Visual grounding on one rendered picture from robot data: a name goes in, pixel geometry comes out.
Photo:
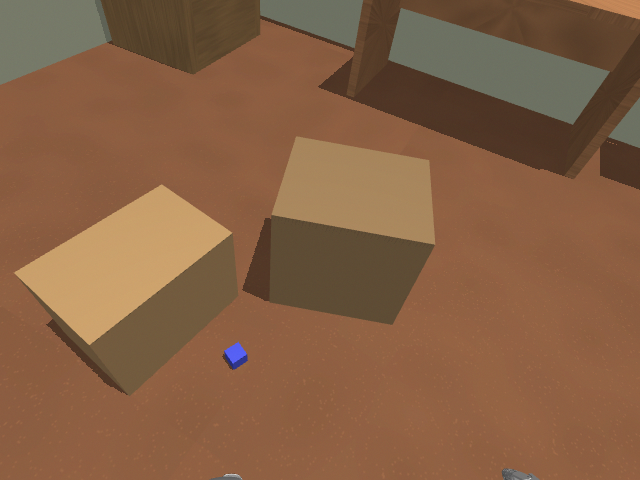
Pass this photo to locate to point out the desk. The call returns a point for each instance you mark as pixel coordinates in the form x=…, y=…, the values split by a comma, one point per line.
x=600, y=33

